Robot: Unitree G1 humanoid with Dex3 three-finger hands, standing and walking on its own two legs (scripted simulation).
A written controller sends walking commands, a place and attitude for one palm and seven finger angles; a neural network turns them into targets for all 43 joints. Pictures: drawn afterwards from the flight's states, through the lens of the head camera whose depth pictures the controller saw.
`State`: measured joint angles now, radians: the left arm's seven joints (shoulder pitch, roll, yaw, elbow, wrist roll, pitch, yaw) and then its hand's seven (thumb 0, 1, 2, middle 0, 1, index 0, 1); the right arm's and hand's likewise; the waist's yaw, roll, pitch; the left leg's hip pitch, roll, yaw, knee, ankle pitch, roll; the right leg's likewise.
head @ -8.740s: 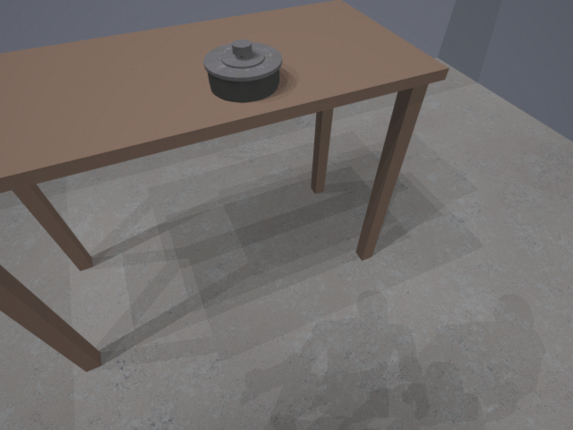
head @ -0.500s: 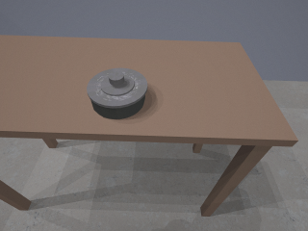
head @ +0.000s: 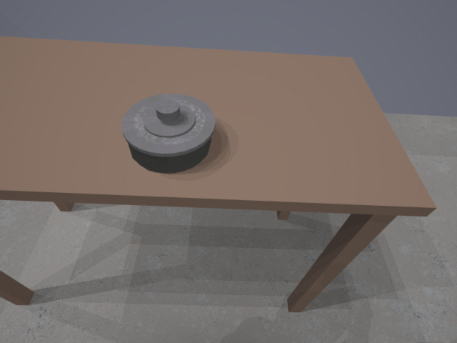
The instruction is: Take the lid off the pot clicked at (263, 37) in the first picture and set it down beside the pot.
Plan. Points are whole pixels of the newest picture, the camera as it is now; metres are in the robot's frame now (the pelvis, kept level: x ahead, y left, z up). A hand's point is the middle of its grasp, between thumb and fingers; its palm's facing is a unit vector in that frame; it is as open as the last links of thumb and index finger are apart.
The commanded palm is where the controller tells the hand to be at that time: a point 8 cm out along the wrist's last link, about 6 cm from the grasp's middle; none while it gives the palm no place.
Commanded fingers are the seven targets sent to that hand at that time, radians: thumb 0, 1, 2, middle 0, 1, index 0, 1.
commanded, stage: look again from close up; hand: left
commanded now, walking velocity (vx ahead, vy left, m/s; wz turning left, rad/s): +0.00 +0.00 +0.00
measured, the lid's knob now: (168, 110) +0.46 +0.15 +0.16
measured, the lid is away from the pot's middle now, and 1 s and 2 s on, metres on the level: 0.00 0.00 0.00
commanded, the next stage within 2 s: lift the closed hand beside the body in 0.62 s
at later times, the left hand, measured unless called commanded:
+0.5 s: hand out of the picture +0.01 +0.17 -0.18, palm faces +0.03 -0.99 -0.17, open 7.4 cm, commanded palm none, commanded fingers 0.00 0.90 0.90 -0.20 -0.30 -0.20 -0.30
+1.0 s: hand (127, 318) +0.16 +0.17 -0.02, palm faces +0.15 -0.96 -0.25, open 5.8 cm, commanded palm +0.10 +0.23 +0.02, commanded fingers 0.00 0.90 0.90 -0.86 -1.02 -0.86 -1.02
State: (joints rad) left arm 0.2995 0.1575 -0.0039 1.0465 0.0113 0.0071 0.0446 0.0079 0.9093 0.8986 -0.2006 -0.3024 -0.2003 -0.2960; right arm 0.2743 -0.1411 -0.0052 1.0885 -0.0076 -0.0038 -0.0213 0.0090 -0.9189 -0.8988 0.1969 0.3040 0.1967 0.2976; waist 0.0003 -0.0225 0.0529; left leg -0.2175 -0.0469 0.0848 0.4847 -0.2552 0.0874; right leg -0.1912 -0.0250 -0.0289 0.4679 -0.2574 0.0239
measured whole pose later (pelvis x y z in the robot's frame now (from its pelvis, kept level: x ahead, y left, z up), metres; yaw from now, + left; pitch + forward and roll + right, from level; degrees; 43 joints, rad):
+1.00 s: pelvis +0.01 -0.01 +0.00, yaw +1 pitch -2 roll +0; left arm 0.56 0.18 0.02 0.02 0.00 -0.02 0.08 0.02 0.93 0.90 -0.47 -0.60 -0.47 -0.59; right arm 0.21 -0.21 -0.04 0.69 0.02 -0.17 0.04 0.02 -0.92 -0.90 0.20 0.30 0.20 0.30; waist -0.01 0.03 -0.05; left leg -0.19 -0.06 0.07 0.46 -0.25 0.07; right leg -0.17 -0.03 -0.03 0.48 -0.28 0.02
